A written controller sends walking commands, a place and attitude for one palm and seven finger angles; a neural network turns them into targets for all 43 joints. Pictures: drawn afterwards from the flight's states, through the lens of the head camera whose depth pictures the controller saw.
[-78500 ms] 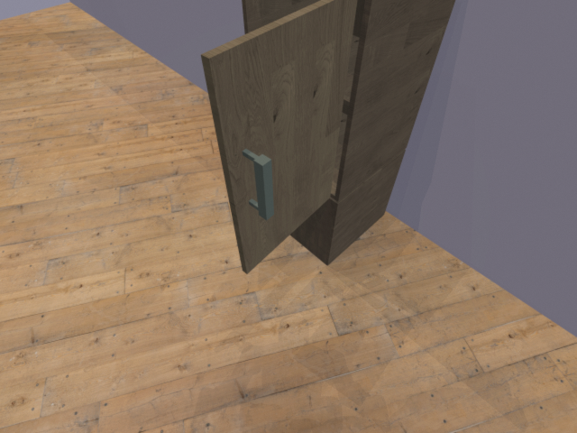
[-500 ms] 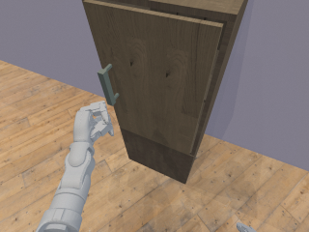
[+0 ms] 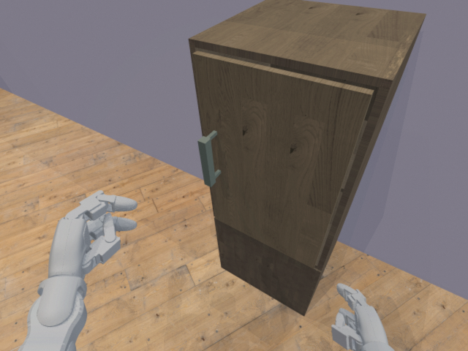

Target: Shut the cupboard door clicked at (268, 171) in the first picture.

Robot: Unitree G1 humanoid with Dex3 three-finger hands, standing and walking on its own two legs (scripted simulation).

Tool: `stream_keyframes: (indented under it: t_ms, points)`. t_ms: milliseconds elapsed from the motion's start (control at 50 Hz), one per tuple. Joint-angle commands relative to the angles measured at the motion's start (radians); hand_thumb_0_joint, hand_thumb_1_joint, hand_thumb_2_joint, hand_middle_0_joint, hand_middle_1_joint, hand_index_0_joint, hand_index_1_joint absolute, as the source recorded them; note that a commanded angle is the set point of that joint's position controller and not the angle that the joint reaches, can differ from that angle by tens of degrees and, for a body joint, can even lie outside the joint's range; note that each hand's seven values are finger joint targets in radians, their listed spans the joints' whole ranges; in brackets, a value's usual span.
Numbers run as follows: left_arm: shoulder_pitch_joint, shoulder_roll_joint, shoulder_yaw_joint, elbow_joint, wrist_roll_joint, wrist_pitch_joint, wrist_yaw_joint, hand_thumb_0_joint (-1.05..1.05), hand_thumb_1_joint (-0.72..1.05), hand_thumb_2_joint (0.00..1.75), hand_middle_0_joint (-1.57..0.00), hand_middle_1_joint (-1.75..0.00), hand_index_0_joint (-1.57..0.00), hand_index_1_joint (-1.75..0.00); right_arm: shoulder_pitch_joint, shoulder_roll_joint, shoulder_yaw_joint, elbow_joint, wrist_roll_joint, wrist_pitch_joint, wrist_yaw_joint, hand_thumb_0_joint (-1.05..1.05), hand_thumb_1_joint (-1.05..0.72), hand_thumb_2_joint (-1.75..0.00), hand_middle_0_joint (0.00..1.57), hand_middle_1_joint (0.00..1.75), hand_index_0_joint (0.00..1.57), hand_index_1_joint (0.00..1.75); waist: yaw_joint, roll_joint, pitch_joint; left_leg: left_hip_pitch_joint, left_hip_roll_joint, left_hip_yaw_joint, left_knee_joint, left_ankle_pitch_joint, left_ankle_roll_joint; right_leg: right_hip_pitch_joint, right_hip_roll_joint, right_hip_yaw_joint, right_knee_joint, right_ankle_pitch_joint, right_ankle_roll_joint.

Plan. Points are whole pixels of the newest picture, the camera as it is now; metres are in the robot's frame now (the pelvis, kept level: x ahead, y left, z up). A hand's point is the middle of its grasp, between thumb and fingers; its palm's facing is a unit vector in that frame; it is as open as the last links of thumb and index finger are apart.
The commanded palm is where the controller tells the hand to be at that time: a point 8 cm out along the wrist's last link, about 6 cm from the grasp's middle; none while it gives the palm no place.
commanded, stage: draw the hand back to the body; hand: left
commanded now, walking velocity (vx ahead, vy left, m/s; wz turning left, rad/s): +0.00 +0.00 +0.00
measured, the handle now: (211, 158) +0.59 +0.13 -0.02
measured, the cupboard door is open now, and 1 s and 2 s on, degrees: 0 0 0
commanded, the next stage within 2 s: step back with the hand held close in 0.62 s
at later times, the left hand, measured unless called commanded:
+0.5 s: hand (43, 262) +0.18 +0.27 +0.15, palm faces +0.47 -0.80 -0.37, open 7.3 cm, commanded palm +0.13 +0.31 +0.17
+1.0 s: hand (48, 259) +0.19 +0.27 +0.15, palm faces +0.40 -0.79 -0.45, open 7.4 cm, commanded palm +0.13 +0.31 +0.17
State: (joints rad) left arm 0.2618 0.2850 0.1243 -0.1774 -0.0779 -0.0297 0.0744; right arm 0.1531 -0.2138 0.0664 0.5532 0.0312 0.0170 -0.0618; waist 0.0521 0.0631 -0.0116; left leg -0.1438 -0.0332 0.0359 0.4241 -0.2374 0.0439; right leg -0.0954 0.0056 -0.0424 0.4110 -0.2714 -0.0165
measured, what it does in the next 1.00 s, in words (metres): stands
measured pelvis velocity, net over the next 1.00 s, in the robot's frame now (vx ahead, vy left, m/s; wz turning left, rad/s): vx -0.01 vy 0.01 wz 0.00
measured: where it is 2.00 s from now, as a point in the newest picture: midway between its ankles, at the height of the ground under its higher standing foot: outside the picture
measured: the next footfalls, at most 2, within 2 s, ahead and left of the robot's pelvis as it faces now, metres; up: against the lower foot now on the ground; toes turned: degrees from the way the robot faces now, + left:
none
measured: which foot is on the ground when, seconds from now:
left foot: down 0.00-1.00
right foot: down 0.00-1.00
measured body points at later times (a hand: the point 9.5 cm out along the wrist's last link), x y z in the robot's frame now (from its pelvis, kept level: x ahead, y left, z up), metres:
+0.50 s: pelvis +0.00 +0.01 +0.00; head -0.03 -0.02 +0.45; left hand +0.15 +0.31 +0.17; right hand +0.18 -0.21 -0.09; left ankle +0.00 +0.09 -0.74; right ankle -0.03 -0.11 -0.74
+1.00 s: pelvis -0.01 +0.01 +0.00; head -0.01 -0.01 +0.45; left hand +0.16 +0.31 +0.17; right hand +0.17 -0.24 -0.09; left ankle +0.00 +0.09 -0.74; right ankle -0.03 -0.11 -0.74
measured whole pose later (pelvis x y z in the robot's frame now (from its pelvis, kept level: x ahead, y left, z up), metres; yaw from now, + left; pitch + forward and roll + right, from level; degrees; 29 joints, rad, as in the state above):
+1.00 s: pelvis -0.01 +0.01 +0.00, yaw +0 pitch +1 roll -1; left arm 0.53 0.37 0.37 -0.39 -0.08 -0.13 0.11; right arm 0.18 -0.26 -0.01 0.59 0.02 0.01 -0.08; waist 0.02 0.07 -0.03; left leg -0.25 -0.03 0.04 0.49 -0.24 0.05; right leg -0.19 0.01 -0.04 0.44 -0.26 -0.01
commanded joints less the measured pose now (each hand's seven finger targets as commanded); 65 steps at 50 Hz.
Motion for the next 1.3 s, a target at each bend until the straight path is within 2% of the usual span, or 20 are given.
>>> stream_keyframes:
  t_ms: [0,160,220,240,300,340,400,480,540,600,720,740,760,840,980,1020,1060,1080,1200,1280]
  points:
    - [-0.085,0.18,0.157,-0.314,0.0,-0.061,0.017,0.0,0.9,0.9,-0.5,-0.63,-0.5,-0.63,-0.102,-0.102,-0.052,-0.141,-0.008,-0.057,-0.006,0.0,-0.9,-0.9,0.2,0.3,0.2,0.3,-0.011,-0.004,-0.122,0.097,0.052,-0.061,-0.057,0.295,-0.027,-0.005,-0.004,0.009,-0.053,0.268,-0.007]
    - [0.067,0.257,0.309,-0.43,-0.006,-0.077,0.034,0.0,0.9,0.9,-0.28,-0.39,-0.28,-0.39,-0.102,-0.107,-0.067,-0.121,-0.009,-0.09,0.001,0.0,-0.9,-0.9,0.2,0.3,0.2,0.3,0.005,0.036,-0.11,0.081,0.06,-0.071,-0.055,0.307,-0.039,-0.004,-0.005,0.003,-0.054,0.242,-0.005]
    - [0.134,0.292,0.375,-0.448,-0.012,-0.087,0.04,0.0,0.9,0.9,-0.2,-0.3,-0.2,-0.3,-0.1,-0.108,-0.072,-0.116,-0.007,-0.107,0.0,0.0,-0.9,-0.9,0.2,0.3,0.2,0.3,0.013,0.019,-0.093,0.059,0.06,-0.071,-0.055,0.293,-0.041,-0.003,-0.004,-0.001,-0.054,0.234,-0.006]
    - [0.136,0.243,0.33,-0.418,-0.01,-0.087,0.036,0.0,0.9,0.9,-0.2,-0.3,-0.2,-0.3,-0.098,-0.109,-0.072,-0.108,-0.008,-0.11,0.001,0.0,-0.9,-0.9,0.2,0.3,0.2,0.3,0.003,0.022,-0.065,0.053,0.059,-0.071,-0.061,0.268,-0.041,-0.023,-0.006,-0.001,-0.056,0.211,-0.005]
    - [0.106,0.202,0.281,-0.362,-0.005,-0.078,0.036,0.0,0.9,0.9,-0.2,-0.3,-0.2,-0.3,-0.093,-0.124,-0.08,-0.101,-0.005,-0.115,-0.002,0.0,-0.9,-0.9,0.2,0.3,0.2,0.3,-0.011,-0.033,0.002,0.036,0.062,-0.071,-0.078,0.177,-0.032,-0.069,-0.007,0.002,-0.074,0.145,-0.001]
    - [0.071,0.223,0.296,-0.369,0.0,-0.086,0.042,0.0,0.9,0.9,-0.2,-0.3,-0.2,-0.3,-0.091,-0.128,-0.084,-0.1,-0.007,-0.119,-0.007,0.0,-0.9,-0.9,0.2,0.3,0.2,0.3,-0.007,-0.043,-0.02,0.037,0.058,-0.08,-0.086,0.129,-0.028,-0.064,-0.007,0.003,-0.072,0.11,-0.002]
    - [0.059,0.248,0.312,-0.413,0.001,-0.097,0.047,0.0,0.9,0.9,-0.2,-0.3,-0.2,-0.3,-0.098,-0.124,-0.083,-0.098,-0.009,-0.131,-0.013,0.0,-0.9,-0.9,0.2,0.3,0.2,0.3,0.003,0.0,-0.078,0.052,0.051,-0.072,-0.079,0.134,-0.021,-0.03,-0.012,0.012,-0.069,0.119,-0.003]
    - [0.07,0.291,0.355,-0.44,0.002,-0.108,0.053,0.0,0.9,0.9,-0.2,-0.3,-0.2,-0.3,-0.103,-0.12,-0.077,-0.09,-0.013,-0.148,-0.016,0.0,-0.9,-0.9,0.2,0.3,0.2,0.3,0.015,0.029,-0.07,0.032,0.047,-0.07,-0.074,0.145,-0.025,-0.012,-0.01,0.014,-0.074,0.136,-0.008]
    - [0.092,0.266,0.342,-0.442,-0.002,-0.108,0.051,0.0,0.9,0.9,-0.2,-0.3,-0.2,-0.3,-0.103,-0.11,-0.074,-0.092,-0.011,-0.154,-0.013,0.0,-0.9,-0.9,0.2,0.3,0.2,0.3,0.013,0.066,-0.051,0.036,0.048,-0.063,-0.073,0.161,-0.03,-0.02,-0.01,0.014,-0.07,0.151,-0.009]
    - [0.122,0.249,0.342,-0.4,-0.009,-0.102,0.043,0.0,0.9,0.9,-0.2,-0.3,-0.2,-0.3,-0.099,-0.11,-0.076,-0.092,-0.012,-0.151,-0.013,0.0,-0.9,-0.9,0.2,0.3,0.2,0.3,0.013,0.001,-0.028,0.029,0.052,-0.057,-0.071,0.184,-0.027,-0.024,-0.01,0.013,-0.073,0.175,-0.006]
    - [0.125,0.242,0.336,-0.386,-0.013,-0.101,0.036,0.0,0.9,0.9,-0.2,-0.3,-0.2,-0.3,-0.1,-0.111,-0.081,-0.096,-0.011,-0.139,-0.01,0.0,-0.9,-0.9,0.2,0.3,0.2,0.3,0.01,-0.016,-0.035,0.032,0.05,-0.043,-0.065,0.164,-0.017,-0.03,-0.014,0.024,-0.085,0.166,-0.001]
    - [0.022,0.356,0.442,-0.461,-0.002,-0.144,0.047,0.0,0.9,0.9,-0.2,-0.3,-0.2,-0.3,-0.096,-0.141,-0.092,-0.124,-0.006,-0.12,-0.011,0.0,-0.9,-0.9,0.2,0.3,0.2,0.3,-0.024,0.004,-0.021,-0.039,0.073,-0.071,-0.005,0.098,0.011,-0.086,-0.079,0.12,-0.127,0.185,-0.005]
    - [0.112,0.29,0.39,-0.384,-0.004,-0.152,0.044,0.0,0.9,0.9,-0.2,-0.3,-0.2,-0.3,-0.086,-0.131,-0.091,-0.101,-0.012,-0.11,-0.015,0.0,-0.9,-0.9,0.2,0.3,0.2,0.3,-0.034,-0.032,-0.027,-0.032,0.068,-0.083,0.023,0.097,0.009,-0.108,-0.109,0.131,-0.134,0.185,-0.017]
    - [0.19,0.268,0.365,-0.386,-0.001,-0.17,0.048,0.0,0.9,0.9,-0.2,-0.3,-0.2,-0.3,-0.077,-0.133,-0.104,-0.109,-0.013,-0.076,-0.016,0.0,-0.9,-0.9,0.2,0.3,0.2,0.3,-0.041,-0.046,-0.108,-0.028,0.081,-0.078,0.052,0.198,-0.002,-0.096,-0.134,0.123,-0.068,0.312,-0.02]
    - [0.214,0.339,0.422,-0.463,-0.003,-0.17,0.068,0.0,0.9,0.9,-0.2,-0.3,-0.2,-0.3,-0.084,-0.146,-0.114,-0.148,-0.01,-0.031,-0.037,0.0,-0.9,-0.9,0.2,0.3,0.2,0.3,-0.038,0.001,-0.173,-0.041,0.115,-0.094,0.021,0.4,-0.006,-0.057,-0.083,0.079,0.038,0.414,0.004]
    - [0.247,0.321,0.412,-0.464,-0.004,-0.168,0.069,0.0,0.9,0.9,-0.2,-0.3,-0.2,-0.3,-0.072,-0.143,-0.114,-0.16,-0.006,-0.022,-0.037,0.0,-0.9,-0.9,0.2,0.3,0.2,0.3,-0.039,-0.006,-0.18,-0.065,0.126,-0.101,0.014,0.416,-0.007,-0.039,-0.075,0.075,0.066,0.413,0.006]
    - [0.268,0.323,0.42,-0.45,-0.007,-0.166,0.072,0.0,0.9,0.9,-0.2,-0.3,-0.2,-0.3,-0.07,-0.143,-0.116,-0.168,-0.006,-0.015,-0.037,0.0,-0.9,-0.9,0.2,0.3,0.2,0.3,-0.039,-0.031,-0.162,-0.108,0.131,-0.108,0.003,0.359,-0.004,-0.044,-0.072,0.083,0.067,0.374,0.008]
    - [0.271,0.334,0.431,-0.458,-0.006,-0.168,0.073,0.0,0.9,0.9,-0.2,-0.3,-0.2,-0.3,-0.076,-0.149,-0.119,-0.168,-0.008,-0.015,-0.038,0.0,-0.9,-0.9,0.2,0.3,0.2,0.3,-0.037,-0.006,-0.168,-0.122,0.131,-0.109,-0.003,0.319,-0.002,-0.04,-0.074,0.088,0.066,0.357,0.008]
    - [0.286,0.318,0.422,-0.47,0.0,-0.188,0.081,0.0,0.9,0.9,-0.2,-0.3,-0.2,-0.3,-0.065,-0.148,-0.114,-0.173,-0.007,-0.027,-0.039,0.0,-0.9,-0.9,0.2,0.3,0.2,0.3,-0.043,0.002,-0.123,-0.269,0.151,-0.147,-0.056,0.082,0.017,-0.034,-0.062,0.099,0.086,0.199,0.013]
    - [0.252,0.337,0.449,-0.488,0.018,-0.212,0.087,0.0,0.9,0.9,-0.2,-0.3,-0.2,-0.3,-0.064,-0.162,-0.118,-0.171,-0.012,-0.049,-0.043,0.0,-0.9,-0.9,0.2,0.3,0.2,0.3,-0.044,0.034,-0.093,-0.423,0.172,-0.191,-0.128,-0.202,0.042,0.027,-0.034,0.1,0.126,0.106,0.02]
